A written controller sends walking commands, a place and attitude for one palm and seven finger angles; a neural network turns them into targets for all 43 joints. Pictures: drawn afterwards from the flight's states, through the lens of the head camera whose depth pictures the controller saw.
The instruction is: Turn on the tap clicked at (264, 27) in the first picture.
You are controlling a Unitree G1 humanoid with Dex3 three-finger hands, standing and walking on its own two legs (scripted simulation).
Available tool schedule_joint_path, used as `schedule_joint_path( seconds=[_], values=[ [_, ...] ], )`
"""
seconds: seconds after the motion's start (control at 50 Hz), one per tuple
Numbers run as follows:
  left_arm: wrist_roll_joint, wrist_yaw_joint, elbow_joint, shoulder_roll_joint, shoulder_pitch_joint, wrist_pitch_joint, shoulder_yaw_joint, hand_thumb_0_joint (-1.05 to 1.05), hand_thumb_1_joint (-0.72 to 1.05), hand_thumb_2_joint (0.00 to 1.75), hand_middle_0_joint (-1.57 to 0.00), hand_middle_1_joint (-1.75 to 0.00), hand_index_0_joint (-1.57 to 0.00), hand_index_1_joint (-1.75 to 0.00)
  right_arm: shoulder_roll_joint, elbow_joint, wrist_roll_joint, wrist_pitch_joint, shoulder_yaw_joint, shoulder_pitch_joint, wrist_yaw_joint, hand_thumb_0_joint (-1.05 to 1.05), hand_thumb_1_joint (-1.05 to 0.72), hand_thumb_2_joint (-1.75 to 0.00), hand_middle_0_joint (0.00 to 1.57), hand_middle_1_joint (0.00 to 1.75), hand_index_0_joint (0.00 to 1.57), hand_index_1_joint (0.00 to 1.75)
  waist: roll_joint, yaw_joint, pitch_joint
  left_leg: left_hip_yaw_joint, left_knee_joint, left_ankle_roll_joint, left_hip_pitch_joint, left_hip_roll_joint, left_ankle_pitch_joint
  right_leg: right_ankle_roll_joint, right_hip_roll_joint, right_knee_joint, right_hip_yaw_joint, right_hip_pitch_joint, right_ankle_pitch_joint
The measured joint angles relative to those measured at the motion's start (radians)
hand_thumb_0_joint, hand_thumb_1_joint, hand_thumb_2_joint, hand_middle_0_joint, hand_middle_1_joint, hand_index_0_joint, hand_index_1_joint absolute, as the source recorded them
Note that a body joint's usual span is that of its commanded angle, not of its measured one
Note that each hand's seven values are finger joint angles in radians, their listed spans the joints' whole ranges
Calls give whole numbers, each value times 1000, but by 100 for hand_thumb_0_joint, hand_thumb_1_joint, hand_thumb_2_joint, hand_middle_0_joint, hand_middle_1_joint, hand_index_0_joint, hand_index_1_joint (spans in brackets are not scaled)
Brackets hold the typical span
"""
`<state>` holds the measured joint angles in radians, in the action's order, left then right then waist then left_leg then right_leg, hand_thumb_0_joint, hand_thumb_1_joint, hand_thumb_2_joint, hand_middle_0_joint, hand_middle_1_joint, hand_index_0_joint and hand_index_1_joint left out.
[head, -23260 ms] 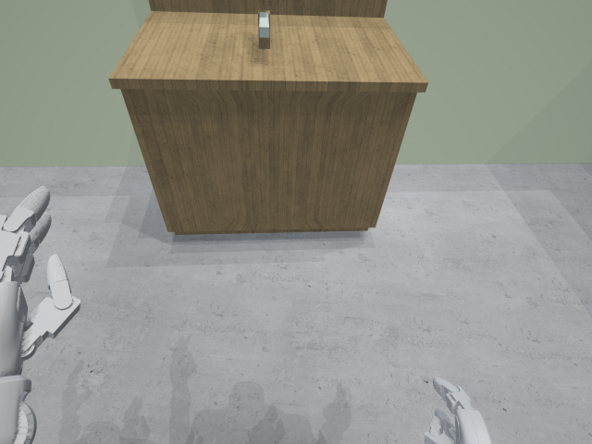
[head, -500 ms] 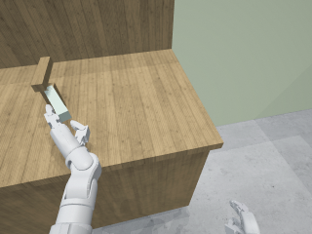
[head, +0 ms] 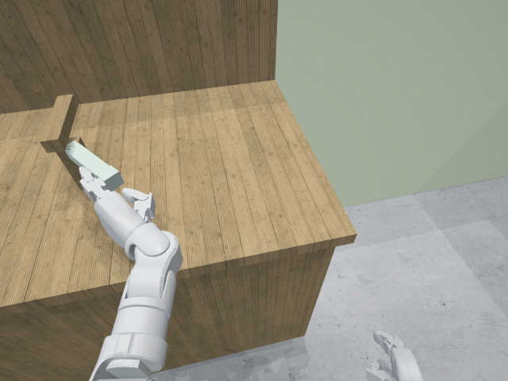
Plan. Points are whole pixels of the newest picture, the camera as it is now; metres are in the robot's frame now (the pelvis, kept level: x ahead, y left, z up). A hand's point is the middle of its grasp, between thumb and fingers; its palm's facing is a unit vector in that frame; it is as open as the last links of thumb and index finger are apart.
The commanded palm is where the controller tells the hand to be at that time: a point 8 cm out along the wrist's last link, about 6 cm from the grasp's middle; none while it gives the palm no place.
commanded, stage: push the lever round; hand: left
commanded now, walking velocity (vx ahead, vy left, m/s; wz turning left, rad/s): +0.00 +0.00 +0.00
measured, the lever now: (110, 178) +0.39 +0.28 +0.11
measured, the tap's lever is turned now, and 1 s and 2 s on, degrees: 38 83 83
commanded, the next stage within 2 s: lift the hand up off the lever in 0.66 s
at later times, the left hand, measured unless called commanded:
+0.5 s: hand (163, 186) +0.39 +0.20 +0.09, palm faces +0.82 -0.57 -0.10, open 8.1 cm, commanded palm +0.35 +0.21 +0.09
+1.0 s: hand (167, 174) +0.42 +0.20 +0.09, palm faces +0.80 -0.59 -0.10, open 7.8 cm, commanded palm +0.37 +0.21 +0.10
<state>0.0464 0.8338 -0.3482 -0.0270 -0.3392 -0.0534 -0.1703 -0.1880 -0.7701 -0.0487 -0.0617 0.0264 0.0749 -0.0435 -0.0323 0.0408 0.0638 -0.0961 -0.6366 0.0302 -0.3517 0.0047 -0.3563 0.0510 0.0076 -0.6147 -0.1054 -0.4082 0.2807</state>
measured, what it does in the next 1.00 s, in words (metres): stands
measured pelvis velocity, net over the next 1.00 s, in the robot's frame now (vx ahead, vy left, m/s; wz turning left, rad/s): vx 0.01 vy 0.01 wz -0.02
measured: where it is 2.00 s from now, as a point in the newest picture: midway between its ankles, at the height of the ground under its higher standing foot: outside the picture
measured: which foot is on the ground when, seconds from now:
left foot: down 0.00-1.00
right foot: down 0.00-1.00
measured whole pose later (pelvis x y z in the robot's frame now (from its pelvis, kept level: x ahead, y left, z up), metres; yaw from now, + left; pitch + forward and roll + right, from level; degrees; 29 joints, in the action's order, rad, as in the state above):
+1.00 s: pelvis +0.01 +0.01 +0.00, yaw -1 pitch +8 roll +0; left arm 0.08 0.89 -0.57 -0.02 -0.54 -0.05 -0.27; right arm -0.20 -0.79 -0.07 -0.07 0.06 0.16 0.01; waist -0.03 0.00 0.09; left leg -0.07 -0.64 0.02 -0.40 0.00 -0.37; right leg 0.04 0.01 -0.62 -0.08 -0.46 0.29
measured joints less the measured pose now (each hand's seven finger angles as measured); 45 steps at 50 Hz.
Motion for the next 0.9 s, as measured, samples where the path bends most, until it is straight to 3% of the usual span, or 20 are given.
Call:
schedule_joint_path(
  seconds=[0.34,0.66,0.9],
  values=[
    [24,65,-127,-9,-113,7,-30,2,90,90,-15,-15,-8,-12,1,-20,-7,0,9,13,20,1,-91,-90,20,30,20,30,0,-11,11,-3,-13,5,-31,-4,-1,5,4,-10,-4,-29,0],
    [42,76,-248,7,-212,40,-76,2,90,90,-15,-15,-10,-14,-3,-32,-16,-5,14,45,32,1,-91,-90,20,30,20,30,2,-33,19,8,-15,0,-57,-7,-7,1,7,-8,7,-58,0],
    [41,64,-252,16,-224,26,-106,2,90,90,-15,-15,-14,-15,-9,-20,-20,-17,26,76,48,1,-91,-90,20,30,20,30,3,-43,31,23,-8,-6,-56,-7,-15,-5,8,-5,21,-63,5]
  ],
)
